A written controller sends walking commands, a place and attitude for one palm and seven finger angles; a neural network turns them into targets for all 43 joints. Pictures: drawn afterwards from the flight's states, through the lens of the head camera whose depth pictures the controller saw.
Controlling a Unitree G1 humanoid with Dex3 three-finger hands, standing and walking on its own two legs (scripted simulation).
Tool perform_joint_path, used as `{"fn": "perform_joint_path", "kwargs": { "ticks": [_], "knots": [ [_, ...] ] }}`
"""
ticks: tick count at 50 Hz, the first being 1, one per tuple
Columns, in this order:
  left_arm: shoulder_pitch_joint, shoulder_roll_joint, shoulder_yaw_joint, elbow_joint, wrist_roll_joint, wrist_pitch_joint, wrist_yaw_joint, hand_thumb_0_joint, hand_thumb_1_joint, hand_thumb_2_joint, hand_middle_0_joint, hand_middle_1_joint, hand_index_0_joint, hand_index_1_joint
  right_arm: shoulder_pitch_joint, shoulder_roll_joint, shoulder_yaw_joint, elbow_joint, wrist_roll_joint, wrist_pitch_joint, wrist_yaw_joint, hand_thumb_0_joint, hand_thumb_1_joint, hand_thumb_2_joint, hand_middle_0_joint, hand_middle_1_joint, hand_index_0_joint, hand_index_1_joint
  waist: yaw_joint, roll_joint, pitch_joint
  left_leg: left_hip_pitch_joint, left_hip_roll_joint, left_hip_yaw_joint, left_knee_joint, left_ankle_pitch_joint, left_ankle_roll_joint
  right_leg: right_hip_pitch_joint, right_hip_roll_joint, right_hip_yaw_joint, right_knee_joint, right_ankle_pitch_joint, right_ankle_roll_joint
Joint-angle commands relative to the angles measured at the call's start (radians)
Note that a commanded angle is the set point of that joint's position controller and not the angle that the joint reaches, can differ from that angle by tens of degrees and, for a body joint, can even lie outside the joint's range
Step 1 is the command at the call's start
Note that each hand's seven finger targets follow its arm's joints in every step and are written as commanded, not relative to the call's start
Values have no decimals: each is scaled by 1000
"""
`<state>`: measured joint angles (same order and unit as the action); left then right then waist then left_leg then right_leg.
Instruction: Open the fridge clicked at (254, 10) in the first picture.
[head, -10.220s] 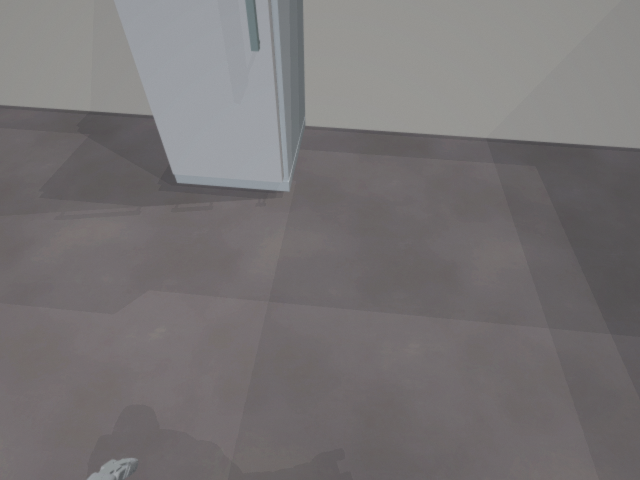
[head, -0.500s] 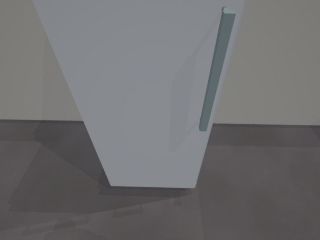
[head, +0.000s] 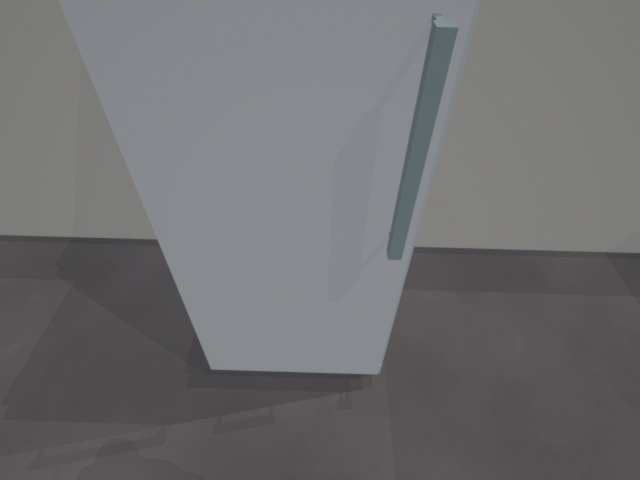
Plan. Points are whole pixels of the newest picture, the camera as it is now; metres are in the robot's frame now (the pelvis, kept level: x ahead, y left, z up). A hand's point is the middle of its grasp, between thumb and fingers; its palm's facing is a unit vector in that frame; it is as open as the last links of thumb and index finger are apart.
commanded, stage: look again from close up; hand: right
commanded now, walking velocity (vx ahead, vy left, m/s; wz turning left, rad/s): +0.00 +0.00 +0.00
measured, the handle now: (411, 159) +0.55 -0.11 +0.13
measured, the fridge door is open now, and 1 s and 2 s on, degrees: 0 0 0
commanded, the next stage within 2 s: raise the hand to about handle height in 1.66 s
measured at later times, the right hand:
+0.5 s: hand out of the picture +0.03 -0.19 -0.17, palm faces -0.01 +0.97 -0.25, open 7.4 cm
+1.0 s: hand out of the picture +0.11 -0.20 -0.16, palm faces -0.03 +0.96 -0.29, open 7.4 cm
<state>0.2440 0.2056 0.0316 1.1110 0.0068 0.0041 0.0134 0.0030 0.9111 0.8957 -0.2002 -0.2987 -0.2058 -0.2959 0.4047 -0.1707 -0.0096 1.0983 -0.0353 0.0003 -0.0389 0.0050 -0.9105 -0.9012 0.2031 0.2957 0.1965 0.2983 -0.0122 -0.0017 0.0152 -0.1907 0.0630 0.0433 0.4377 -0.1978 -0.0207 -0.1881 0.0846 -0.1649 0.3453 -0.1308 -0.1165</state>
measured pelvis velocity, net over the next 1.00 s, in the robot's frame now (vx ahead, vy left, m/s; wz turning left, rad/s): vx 0.05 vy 0.02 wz -0.02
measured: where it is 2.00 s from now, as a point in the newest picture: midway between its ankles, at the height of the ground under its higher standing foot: outside the picture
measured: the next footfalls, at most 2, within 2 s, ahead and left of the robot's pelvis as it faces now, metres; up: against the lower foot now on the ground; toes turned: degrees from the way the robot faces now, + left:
none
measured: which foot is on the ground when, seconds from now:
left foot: down 0.00-1.00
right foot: down 0.00-1.00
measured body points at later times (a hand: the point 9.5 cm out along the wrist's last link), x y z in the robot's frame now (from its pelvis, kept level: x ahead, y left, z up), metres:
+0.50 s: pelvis +0.02 +0.02 +0.00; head +0.02 +0.01 +0.45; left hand +0.05 +0.29 -0.14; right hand +0.03 -0.24 -0.15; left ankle +0.03 +0.15 -0.74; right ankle +0.06 -0.03 -0.74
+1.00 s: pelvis +0.05 +0.02 +0.01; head +0.05 +0.01 +0.46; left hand +0.12 +0.31 -0.13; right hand +0.11 -0.25 -0.14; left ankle +0.03 +0.15 -0.74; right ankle +0.06 -0.02 -0.74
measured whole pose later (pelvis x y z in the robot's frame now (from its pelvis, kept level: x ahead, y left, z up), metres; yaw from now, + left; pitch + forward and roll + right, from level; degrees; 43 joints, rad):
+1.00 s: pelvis +0.05 +0.02 +0.01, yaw -1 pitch -1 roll +1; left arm 0.13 0.30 -0.01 1.13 0.01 -0.02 0.00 0.00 0.91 0.90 -0.20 -0.30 -0.21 -0.30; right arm 0.17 -0.30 0.01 1.08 -0.02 -0.01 -0.02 0.01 -0.91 -0.90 0.21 0.30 0.20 0.30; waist 0.01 0.02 0.03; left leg -0.09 0.03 0.07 0.32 -0.20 -0.02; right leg -0.12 0.06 -0.13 0.30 -0.16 -0.10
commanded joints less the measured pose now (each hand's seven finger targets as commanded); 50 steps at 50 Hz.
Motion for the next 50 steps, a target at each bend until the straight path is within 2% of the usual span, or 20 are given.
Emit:
{"fn": "perform_joint_path", "kwargs": {
  "ticks": [1, 3, 4, 6, 8, 9, 13, 14, 23, 27, 30, 33, 36, 38, 43, 48, 50],
  "knots": [
    [12, 160, 32, -40, -2, -16, 11, 0, 900, 900, -200, -300, -200, -300, 63, -121, -19, -31, 2, -11, -10, 0, -900, -900, 200, 300, 200, 300, 8, 6, 100, -75, 34, -69, -63, -96, 51, -57, -240, 296, -198, -352, 93],
    [8, 170, 35, -43, -1, -14, 10, 0, 900, 900, -200, -300, -200, -300, 58, -128, -19, -28, 2, -10, -9, 0, -900, -900, 200, 300, 200, 300, 10, 0, 105, -81, 30, -65, -62, -118, 50, -63, -239, 296, -205, -376, 98],
    [6, 171, 33, -43, -2, -16, 9, 0, 900, 900, -200, -300, -200, -300, 61, -132, -20, -32, 1, -13, -9, 0, -900, -900, 200, 300, 200, 300, 6, 15, 92, -71, 35, -74, -73, -91, 52, -54, -240, 297, -188, -347, 87],
    [-1, 172, 32, -43, -1, -18, 9, 0, 900, 900, -200, -300, -200, -300, 42, -137, -18, -30, 2, -16, -8, 0, -900, -900, 200, 300, 200, 300, 11, 0, 90, -78, 40, -79, -78, -91, 52, -41, -236, 287, -184, -326, 88],
    [-4, 182, 33, -41, -1, -17, 9, 0, 900, 900, -200, -300, -200, -300, 35, -146, -20, -31, 3, -13, -6, 0, -900, -900, 200, 300, 200, 300, 12, -16, 86, -76, 36, -72, -71, -107, 51, -43, -240, 297, -199, -357, 94],
    [-7, 184, 33, -44, -2, -19, 8, 0, 900, 900, -200, -300, -200, -300, 37, -151, -20, -32, 2, -16, -6, 0, -900, -900, 200, 300, 200, 300, 6, -2, 73, -61, 40, -77, -80, -84, 52, -40, -242, 293, -183, -336, 83],
    [-19, 193, 29, -41, -2, -22, 6, 0, 900, 900, -200, -300, -200, -300, -6, -171, -19, -37, 4, -21, -3, 0, -900, -900, 200, 300, 200, 300, 14, 15, 90, -72, 53, -95, -106, -100, 55, -38, -231, 283, -168, -301, 80],
    [-18, 194, 28, -42, -2, -24, 5, 0, 900, 900, -200, -300, -200, -300, -9, -176, -19, -40, 4, -23, -3, 0, -900, -900, 200, 300, 200, 300, 12, 24, 71, -64, 57, -96, -112, -81, 56, -25, -233, 282, -155, -272, 74],
    [-44, 222, 20, -35, -1, -33, 2, 0, 900, 900, -200, -300, -200, -300, -83, -217, -16, -49, 8, -26, 1, 0, -900, -900, 200, 300, 200, 300, 14, -2, 57, -23, 65, -96, -125, -44, 53, -18, -234, 279, -154, -222, 77],
    [-52, 231, 18, -32, 0, -36, 1, 0, 900, 900, -200, -300, -200, -300, -114, -234, -15, -55, 10, -28, 3, 0, -900, -900, 200, 300, 200, 300, 15, 12, 39, -9, 74, -97, -135, -25, 54, 1, -233, 274, -142, -171, 77],
    [-62, 239, 13, -34, -1, -41, 0, 0, 900, 900, -200, -300, -200, -300, -138, -247, -14, -61, 12, -32, 3, 0, -900, -900, 200, 300, 200, 300, 18, 17, 3, 16, 82, -100, -136, 42, 55, 38, -232, 259, -110, -42, 76],
    [-77, 247, 10, -32, -1, -42, 0, 0, 900, 900, -200, -300, -200, -300, -159, -257, -13, -62, 14, -32, 4, 0, -900, -900, 200, 300, 200, 300, 18, 4, -2, 20, 86, -99, -145, 49, 52, 56, -234, 253, -109, -7, 77],
    [-90, 255, 6, -31, -2, -45, 1, 0, 900, 900, -200, -300, -200, -300, -179, -268, -12, -65, 15, -33, 3, 0, -900, -900, 200, 300, 200, 300, 18, 5, -22, 43, 86, -99, -145, 91, 49, 77, -234, 248, -95, 82, 79],
    [-97, 262, 4, -32, -2, -43, 1, 0, 900, 900, -200, -300, -200, -300, -194, -275, -11, -64, 16, -30, 5, 0, -900, -900, 200, 300, 200, 300, 18, 0, 0, 38, 85, -95, -152, 65, 47, 68, -236, 255, -112, 53, 83],
    [-117, 276, 3, -34, -1, -43, 1, 0, 900, 900, -200, -300, -200, -300, -209, -285, -10, -64, 16, -29, 7, 0, -900, -900, 200, 300, 200, 300, 18, 5, -15, 50, 88, -92, -162, 80, 44, 94, -237, 251, -113, 83, 84],
    [-132, 289, 0, -35, -1, -45, 2, 0, 900, 900, -200, -300, -200, -300, -229, -301, -12, -64, 16, -26, 8, 0, -900, -900, 200, 300, 200, 300, 18, -6, -23, 65, 87, -86, -163, 93, 40, 108, -238, 252, -117, 130, 91],
    [-135, 292, -1, -36, -1, -45, 2, 0, 900, 900, -200, -300, -200, -300, -230, -305, -12, -62, 16, -27, 7, 0, -900, -900, 200, 300, 200, 300, 18, -7, -40, 77, 88, -85, -159, 123, 41, 124, -237, 251, -104, 190, 92]
  ]
}}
